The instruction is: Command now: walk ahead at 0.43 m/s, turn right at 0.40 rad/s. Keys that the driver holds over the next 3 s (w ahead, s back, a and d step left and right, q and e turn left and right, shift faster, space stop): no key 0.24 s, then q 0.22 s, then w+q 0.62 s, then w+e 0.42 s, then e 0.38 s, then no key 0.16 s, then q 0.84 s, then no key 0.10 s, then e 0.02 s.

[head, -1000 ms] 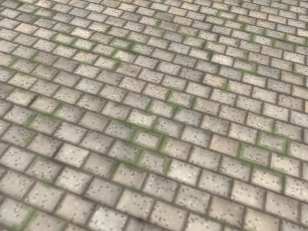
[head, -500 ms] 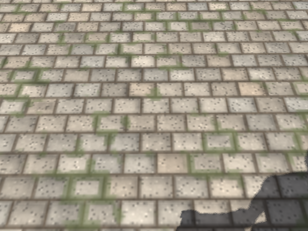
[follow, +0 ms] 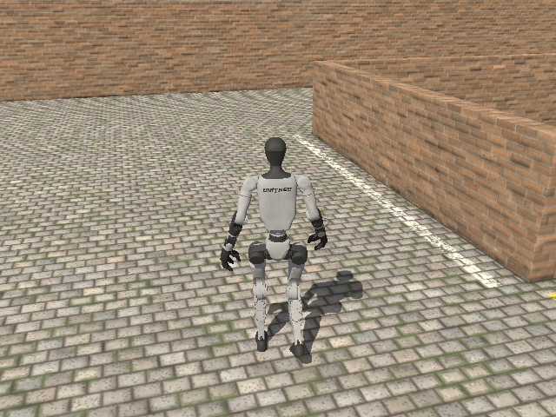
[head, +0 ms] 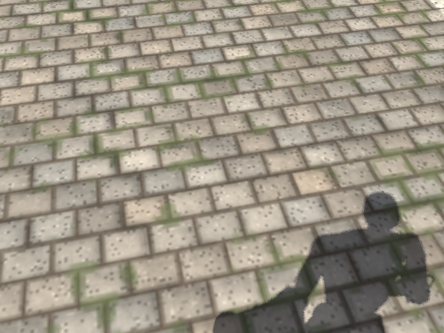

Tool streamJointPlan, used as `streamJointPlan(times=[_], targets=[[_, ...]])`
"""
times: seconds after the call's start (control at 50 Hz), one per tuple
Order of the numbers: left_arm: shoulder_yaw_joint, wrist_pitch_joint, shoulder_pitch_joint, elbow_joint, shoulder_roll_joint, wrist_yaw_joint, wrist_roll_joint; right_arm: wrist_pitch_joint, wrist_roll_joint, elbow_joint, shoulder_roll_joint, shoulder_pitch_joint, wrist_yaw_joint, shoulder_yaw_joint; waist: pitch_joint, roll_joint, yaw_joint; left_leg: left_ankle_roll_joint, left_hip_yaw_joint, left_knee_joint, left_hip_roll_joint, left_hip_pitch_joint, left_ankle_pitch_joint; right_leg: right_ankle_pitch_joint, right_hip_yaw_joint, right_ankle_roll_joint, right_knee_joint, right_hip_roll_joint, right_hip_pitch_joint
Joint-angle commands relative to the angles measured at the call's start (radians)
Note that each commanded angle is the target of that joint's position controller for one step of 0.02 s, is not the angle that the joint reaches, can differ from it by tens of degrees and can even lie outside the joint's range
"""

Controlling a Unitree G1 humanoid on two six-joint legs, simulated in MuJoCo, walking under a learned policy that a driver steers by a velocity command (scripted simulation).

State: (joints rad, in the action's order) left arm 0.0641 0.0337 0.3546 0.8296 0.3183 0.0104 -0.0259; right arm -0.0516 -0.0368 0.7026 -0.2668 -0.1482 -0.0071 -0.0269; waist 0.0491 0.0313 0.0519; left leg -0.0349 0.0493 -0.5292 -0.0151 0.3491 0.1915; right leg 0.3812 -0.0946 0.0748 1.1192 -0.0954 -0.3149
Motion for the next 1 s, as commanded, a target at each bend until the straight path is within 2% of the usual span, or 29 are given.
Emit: streamJointPlan(times=[0.02,0.06,0.1,0.16,0.2,0.24,0.28,0.3,0.32,0.34,0.36,0.38,0.4,0.44,0.46,0.5,0.54,0.58,0.66,0.7,0.72,0.74,0.76,0.78,0.8,0.82,0.86,0.9,1.0], targets=[[0.006,-0.010,0.030,-0.048,0.042,0.015,-0.015,-0.027,0.011,0.005,-0.093,-0.116,0.004,-0.027,-0.021,-0.124,-0.039,-0.137,-0.296,0.288,0.274,-0.193,-0.281,-0.032,-0.013,-0.024,0.035,0.078,-0.212],[0.003,-0.016,0.024,-0.051,0.026,0.015,-0.011,-0.052,0.020,0.036,-0.098,-0.151,0.016,-0.027,-0.054,-0.126,-0.025,-0.156,-0.199,0.249,0.271,-0.214,-0.691,-0.039,-0.014,-0.037,0.006,0.050,-0.204],[-0.004,-0.017,-0.018,-0.063,0.012,0.018,-0.009,-0.056,0.023,0.054,-0.104,-0.146,0.020,-0.026,-0.069,-0.143,-0.019,-0.154,-0.122,0.248,0.254,-0.229,-0.799,-0.090,-0.002,-0.049,-0.081,0.043,-0.221],[-0.029,-0.017,-0.111,-0.081,-0.020,0.028,-0.005,-0.037,0.025,0.070,-0.101,-0.126,0.019,-0.021,-0.076,-0.169,-0.031,-0.125,-0.011,0.250,0.196,-0.184,-0.786,-0.216,0.069,-0.060,-0.312,0.058,-0.129],[-0.041,-0.017,-0.167,-0.085,-0.027,0.030,-0.005,-0.027,0.027,0.095,-0.109,-0.163,0.018,-0.022,-0.086,-0.175,-0.058,-0.115,-0.002,0.233,0.191,-0.187,-0.753,-0.276,0.104,-0.061,-0.423,0.059,-0.060],[-0.043,-0.014,-0.187,-0.081,-0.015,0.024,-0.006,-0.019,0.032,0.118,-0.121,-0.193,0.017,-0.026,-0.086,-0.171,-0.067,-0.110,-0.030,0.196,0.212,-0.211,-0.706,-0.284,0.109,-0.048,-0.495,0.063,-0.020],[-0.045,-0.002,-0.162,-0.060,-0.011,0.011,-0.015,-0.012,0.041,0.139,-0.115,-0.203,0.015,-0.023,-0.075,-0.144,-0.046,-0.091,-0.074,0.127,0.206,-0.208,-0.614,-0.334,0.101,-0.022,-0.629,0.068,0.066],[-0.043,0.010,-0.124,-0.038,0.003,0.002,-0.025,-0.009,0.042,0.147,-0.109,-0.219,0.014,-0.020,-0.083,-0.096,-0.029,-0.065,-0.081,0.061,0.178,-0.191,-0.537,-0.432,0.083,-0.010,-0.729,0.082,0.153],[-0.034,0.023,-0.077,-0.028,0.059,-0.010,-0.035,-0.011,0.037,0.138,-0.086,-0.258,0.013,-0.013,-0.145,-0.005,-0.027,-0.030,-0.067,-0.030,0.140,-0.123,-0.321,-0.762,-0.033,0.008,-0.713,0.227,0.302],[-0.026,0.017,-0.057,-0.033,0.099,-0.022,-0.027,-0.002,0.052,0.137,-0.002,-0.378,0.007,0.011,-0.266,0.171,-0.065,-0.005,-0.025,-0.169,0.061,-0.029,0.230,-1.141,-0.222,0.132,-0.646,0.467,0.458],[-0.025,0.002,-0.050,-0.031,0.067,-0.030,0.018,0.030,0.059,0.153,-0.051,-0.338,-0.008,-0.001,-0.315,0.164,-0.013,-0.008,-0.052,-0.301,0.007,-0.014,0.465,-1.047,-0.261,0.221,-0.667,0.487,0.413],[-0.026,-0.004,-0.074,-0.033,0.064,-0.035,0.025,0.046,0.049,0.137,-0.097,-0.274,-0.011,-0.018,-0.233,0.118,-0.011,-0.004,-0.068,-0.402,-0.007,0.054,0.491,-0.913,-0.233,0.226,-0.721,0.461,0.355],[-0.028,-0.011,-0.111,-0.035,0.056,-0.043,0.021,0.057,0.034,0.132,-0.104,-0.231,-0.011,-0.028,-0.170,0.081,-0.023,0.002,-0.072,-0.470,0.000,0.093,0.450,-0.811,-0.192,0.204,-0.758,0.430,0.297],[-0.029,-0.018,-0.178,-0.042,0.039,-0.061,0.018,0.075,0.024,0.138,-0.080,-0.233,-0.007,-0.033,-0.103,0.077,-0.073,0.027,-0.076,-0.497,0.028,0.068,0.350,-0.717,-0.080,0.159,-0.817,0.380,0.169],[-0.028,-0.019,-0.195,-0.047,0.034,-0.063,0.014,0.082,0.019,0.147,-0.067,-0.248,-0.006,-0.035,-0.104,0.077,-0.083,0.039,-0.061,-0.523,0.022,0.047,0.320,-0.699,-0.043,0.153,-0.820,0.363,0.135],[-0.022,-0.016,-0.189,-0.045,0.023,-0.055,0.005,0.091,0.013,0.149,-0.057,-0.254,0.002,-0.039,-0.124,0.074,-0.081,0.041,-0.044,-0.514,0.038,0.044,0.273,-0.320,-0.019,0.145,-0.882,0.345,0.102],[-0.012,-0.011,-0.189,-0.040,0.039,-0.050,0.004,0.099,0.007,0.119,-0.054,-0.198,0.019,-0.041,-0.089,0.118,-0.070,0.031,-0.026,-0.442,0.051,0.076,0.247,-0.001,-0.042,0.140,-0.960,0.354,0.074],[0.000,-0.004,-0.186,-0.036,0.059,-0.045,0.004,0.101,0.004,0.094,-0.050,-0.155,0.037,-0.041,-0.076,0.115,-0.065,0.017,-0.015,-0.355,0.057,0.061,0.230,0.102,-0.037,0.132,-0.991,0.368,0.057],[0.025,0.000,-0.201,-0.043,0.104,-0.030,0.002,0.097,0.013,0.088,-0.064,-0.177,0.058,-0.046,-0.092,0.097,-0.080,-0.035,0.037,-0.180,0.029,-0.091,0.245,0.204,0.017,0.102,-0.992,0.383,-0.009],[0.034,-0.011,-0.233,-0.049,0.117,-0.026,0.005,0.092,0.020,0.112,-0.053,-0.250,0.062,-0.045,-0.076,0.062,-0.126,-0.070,0.077,-0.035,0.004,-0.221,0.193,0.279,0.068,0.067,-0.939,0.369,-0.089],[0.032,-0.019,-0.258,-0.056,0.095,-0.026,0.001,0.086,0.019,0.150,-0.057,-0.330,0.059,-0.048,-0.048,0.007,-0.157,-0.091,0.068,0.048,-0.018,-0.308,0.207,0.317,0.124,0.032,-0.830,0.326,-0.169],[0.020,-0.027,-0.277,-0.069,0.044,-0.019,-0.009,0.077,0.015,0.188,-0.090,-0.428,0.049,-0.058,-0.015,-0.166,-0.190,-0.123,-0.103,0.207,0.071,-0.372,0.381,0.330,0.229,-0.012,-0.556,0.241,-0.285],[-0.010,-0.031,-0.287,-0.101,-0.064,-0.010,-0.011,0.067,0.005,0.155,-0.179,-0.414,0.039,-0.069,0.033,-0.346,-0.167,-0.195,-0.583,0.376,0.345,-0.375,0.685,0.236,0.270,-0.071,-0.251,0.095,-0.510],[-0.004,-0.022,-0.375,-0.148,-0.010,-0.005,-0.022,0.069,0.008,0.121,-0.195,-0.335,0.015,-0.071,0.114,-0.229,-0.151,-0.242,-0.736,0.506,0.381,-0.238,0.777,0.064,0.109,-0.080,-0.205,0.105,-0.578],[0.008,-0.007,-0.348,-0.141,0.039,0.007,-0.008,0.066,0.011,0.108,-0.191,-0.267,0.000,-0.072,0.141,-0.189,-0.098,-0.227,-0.663,0.508,0.347,-0.187,0.679,-0.054,0.076,-0.086,-0.198,0.140,-0.534],[0.014,0.003,-0.292,-0.109,0.063,0.016,-0.008,0.053,0.021,0.099,-0.186,-0.229,0.002,-0.072,0.120,-0.166,-0.066,-0.199,-0.566,0.489,0.288,-0.200,0.518,-0.126,0.072,-0.093,-0.218,0.145,-0.483],[0.017,0.006,-0.242,-0.064,0.064,0.019,-0.028,0.025,0.029,0.100,-0.155,-0.230,0.009,-0.067,0.049,-0.125,-0.065,-0.167,-0.422,0.442,0.204,-0.263,0.244,-0.215,0.094,-0.101,-0.205,0.137,-0.421],[0.011,-0.001,-0.259,-0.072,0.034,0.021,-0.025,0.006,0.036,0.124,-0.133,-0.292,0.014,-0.064,0.012,-0.113,-0.077,-0.165,-0.382,0.406,0.184,-0.322,0.096,-0.251,0.095,-0.102,-0.202,0.132,-0.429],[-0.002,-0.003,-0.397,-0.120,0.014,0.021,-0.014,-0.002,0.030,0.153,-0.127,-0.392,0.007,-0.069,0.026,-0.137,-0.133,-0.186,-0.381,0.360,0.174,-0.381,-0.070,-0.284,0.099,-0.126,-0.314,0.128,-0.476]])
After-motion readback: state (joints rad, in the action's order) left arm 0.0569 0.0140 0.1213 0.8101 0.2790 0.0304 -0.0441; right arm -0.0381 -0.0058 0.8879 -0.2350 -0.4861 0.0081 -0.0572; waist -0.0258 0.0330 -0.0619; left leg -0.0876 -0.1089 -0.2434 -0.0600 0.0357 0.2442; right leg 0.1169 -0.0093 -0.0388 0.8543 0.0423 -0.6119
